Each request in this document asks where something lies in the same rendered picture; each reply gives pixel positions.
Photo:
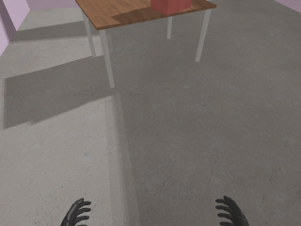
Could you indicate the robot left hand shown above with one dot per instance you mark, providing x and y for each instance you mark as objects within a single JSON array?
[{"x": 71, "y": 217}]

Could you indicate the carton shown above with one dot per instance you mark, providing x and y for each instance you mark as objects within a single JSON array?
[{"x": 168, "y": 7}]

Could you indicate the table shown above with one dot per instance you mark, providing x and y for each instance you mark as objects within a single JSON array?
[{"x": 104, "y": 14}]

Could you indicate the robot right hand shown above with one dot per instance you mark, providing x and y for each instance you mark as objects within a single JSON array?
[{"x": 235, "y": 213}]

